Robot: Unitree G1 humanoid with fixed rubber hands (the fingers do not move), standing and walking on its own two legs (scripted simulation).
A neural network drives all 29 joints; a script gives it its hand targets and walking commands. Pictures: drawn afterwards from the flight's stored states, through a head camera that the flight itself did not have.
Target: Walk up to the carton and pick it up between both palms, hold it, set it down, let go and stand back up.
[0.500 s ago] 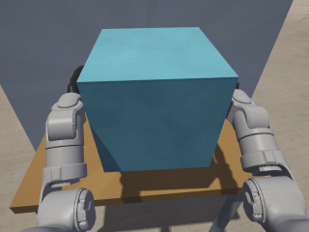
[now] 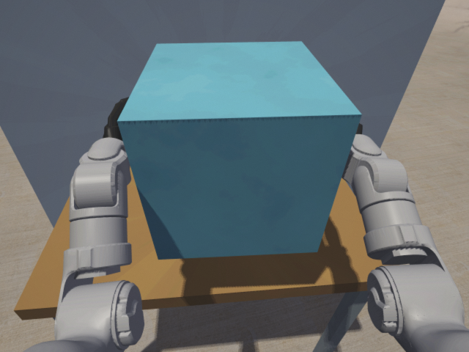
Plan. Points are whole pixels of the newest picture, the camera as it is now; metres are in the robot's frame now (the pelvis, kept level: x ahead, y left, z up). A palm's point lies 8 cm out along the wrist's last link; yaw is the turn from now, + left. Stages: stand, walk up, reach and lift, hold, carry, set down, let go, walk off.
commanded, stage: hold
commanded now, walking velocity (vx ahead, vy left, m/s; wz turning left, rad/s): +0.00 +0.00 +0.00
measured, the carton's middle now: (234, 144) +0.41 +0.00 +0.20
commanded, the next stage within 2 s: none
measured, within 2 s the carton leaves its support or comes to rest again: neither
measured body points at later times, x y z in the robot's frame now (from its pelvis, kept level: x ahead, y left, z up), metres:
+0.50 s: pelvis +0.01 +0.00 +0.00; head -0.06 +0.02 +0.45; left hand +0.38 +0.18 +0.22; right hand +0.39 -0.19 +0.24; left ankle +0.03 +0.12 -0.75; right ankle +0.01 -0.12 -0.75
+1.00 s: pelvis +0.01 +0.00 +0.00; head -0.06 +0.02 +0.45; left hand +0.38 +0.18 +0.23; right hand +0.39 -0.19 +0.23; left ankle +0.03 +0.12 -0.75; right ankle +0.01 -0.12 -0.75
